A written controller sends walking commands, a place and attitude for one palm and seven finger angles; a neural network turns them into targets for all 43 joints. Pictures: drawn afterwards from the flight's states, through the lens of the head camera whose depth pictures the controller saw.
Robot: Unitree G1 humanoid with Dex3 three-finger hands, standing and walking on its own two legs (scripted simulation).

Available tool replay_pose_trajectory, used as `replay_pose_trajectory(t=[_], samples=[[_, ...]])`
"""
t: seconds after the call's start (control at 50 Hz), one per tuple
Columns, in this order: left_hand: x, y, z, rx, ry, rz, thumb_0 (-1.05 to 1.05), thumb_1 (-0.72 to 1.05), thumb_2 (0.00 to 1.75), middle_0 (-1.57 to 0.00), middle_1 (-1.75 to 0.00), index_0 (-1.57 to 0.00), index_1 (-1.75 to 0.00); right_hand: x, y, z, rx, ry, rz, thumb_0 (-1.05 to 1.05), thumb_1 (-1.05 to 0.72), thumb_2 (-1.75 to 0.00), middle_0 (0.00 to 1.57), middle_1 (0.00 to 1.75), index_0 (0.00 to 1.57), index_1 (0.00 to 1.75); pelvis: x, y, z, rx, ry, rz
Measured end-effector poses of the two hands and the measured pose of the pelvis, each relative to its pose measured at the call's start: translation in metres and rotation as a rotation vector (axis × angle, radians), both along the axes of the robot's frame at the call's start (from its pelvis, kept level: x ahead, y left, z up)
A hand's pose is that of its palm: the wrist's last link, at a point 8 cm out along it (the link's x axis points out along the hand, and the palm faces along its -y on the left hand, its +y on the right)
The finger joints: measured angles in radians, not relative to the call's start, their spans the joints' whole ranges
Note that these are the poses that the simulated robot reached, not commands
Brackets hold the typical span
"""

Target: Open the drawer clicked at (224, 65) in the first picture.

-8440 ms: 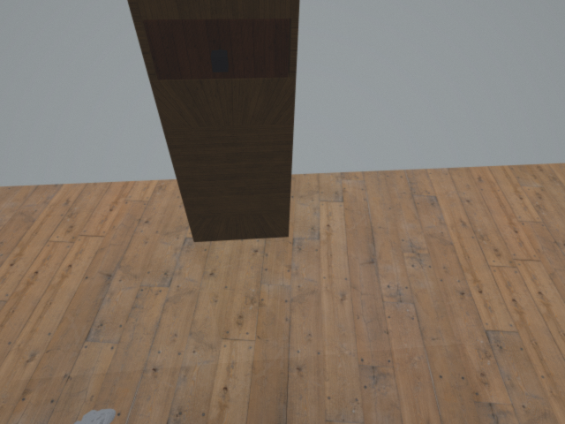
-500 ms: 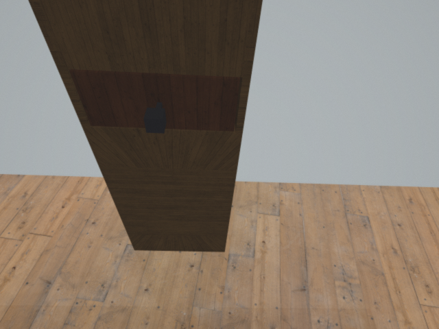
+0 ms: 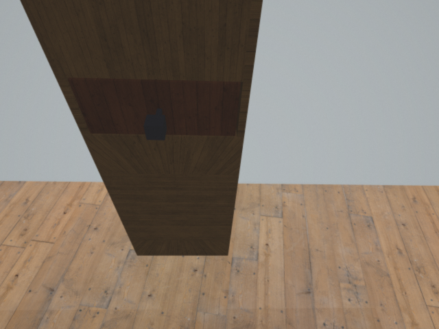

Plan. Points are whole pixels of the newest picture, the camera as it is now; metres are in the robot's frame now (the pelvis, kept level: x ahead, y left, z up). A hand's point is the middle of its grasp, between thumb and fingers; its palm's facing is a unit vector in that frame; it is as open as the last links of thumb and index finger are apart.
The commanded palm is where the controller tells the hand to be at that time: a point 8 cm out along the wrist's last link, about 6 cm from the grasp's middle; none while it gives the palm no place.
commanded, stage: look again from close up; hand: left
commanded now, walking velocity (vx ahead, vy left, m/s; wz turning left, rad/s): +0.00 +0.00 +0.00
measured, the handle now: (157, 121) +0.54 +0.19 +0.08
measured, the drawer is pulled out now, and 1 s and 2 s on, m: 0.00 0.00 0.00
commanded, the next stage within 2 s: raise the hand with hooked fingers in 0.50 s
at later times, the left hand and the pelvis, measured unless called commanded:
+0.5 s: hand out of the picture +0.00 +0.14 -0.18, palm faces +0.03 -0.99 -0.14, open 7.4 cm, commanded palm none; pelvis +0.02 -0.01 +0.00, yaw +0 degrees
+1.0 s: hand (153, 282) +0.21 +0.14 -0.04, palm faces -0.05 -0.34 -0.94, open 8.4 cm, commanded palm +0.17 +0.18 +0.01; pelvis +0.01 -0.04 -0.02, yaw -4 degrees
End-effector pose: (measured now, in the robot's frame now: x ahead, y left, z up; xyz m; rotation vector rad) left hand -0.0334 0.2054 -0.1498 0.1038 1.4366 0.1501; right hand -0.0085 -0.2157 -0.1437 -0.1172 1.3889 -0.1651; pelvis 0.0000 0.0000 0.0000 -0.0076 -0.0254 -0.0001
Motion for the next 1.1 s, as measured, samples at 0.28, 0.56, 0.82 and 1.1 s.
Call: replay_pose_trajectory(t=[0.28,0.56,0.82,1.1], samples=[[0.02,-0.008,0.0,-0.007,-0.015,-0.008,0.0,0.91,0.89,-0.2,-0.3,-0.2,-0.3,0.001,0.001,-0.001,0.016,0.028,-0.01,0.01,-0.92,-0.9,0.2,0.29,0.2,0.3,0.01,-0.006,0.001,0.002,0.004,-0.004],[0.028,-0.016,-0.002,-0.023,-0.017,-0.009,0.0,0.91,0.89,-0.2,-0.3,-0.2,-0.3,0.007,-0.001,0.001,0.009,0.03,-0.012,0.01,-0.92,-0.9,0.2,0.29,0.2,0.3,0.018,-0.008,0.001,0.0,0.001,-0.007],[0.204,0.015,0.156,0.638,-0.838,-0.501,0.05,0.87,0.86,-0.21,-0.36,-0.2,-0.35,0.115,-0.047,0.017,-0.084,-0.59,0.063,0.03,-0.93,-0.9,0.2,0.29,0.2,0.3,0.014,-0.01,-0.015,0.027,0.04,0.009],[0.185,-0.032,0.155,1.026,-0.823,-0.97,0.0,0.52,0.73,-0.24,-0.55,-0.24,-0.55,0.272,-0.058,0.074,-0.038,-0.722,0.324,0.01,-0.91,-0.9,0.2,0.29,0.2,0.3,0.021,-0.056,-0.026,0.046,0.122,-0.045]])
